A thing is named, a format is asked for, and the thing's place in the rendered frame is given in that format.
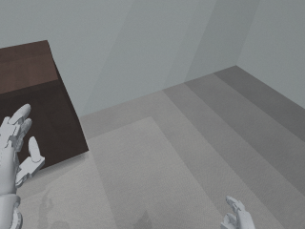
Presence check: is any right robot hand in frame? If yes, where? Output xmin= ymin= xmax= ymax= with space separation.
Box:
xmin=220 ymin=196 xmax=256 ymax=229

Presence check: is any robot left forearm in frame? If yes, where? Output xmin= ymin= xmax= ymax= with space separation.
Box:
xmin=0 ymin=194 xmax=23 ymax=229

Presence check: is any left robot hand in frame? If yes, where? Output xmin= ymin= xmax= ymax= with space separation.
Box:
xmin=0 ymin=104 xmax=45 ymax=196

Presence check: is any counter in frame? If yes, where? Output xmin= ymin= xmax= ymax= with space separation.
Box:
xmin=0 ymin=40 xmax=89 ymax=171

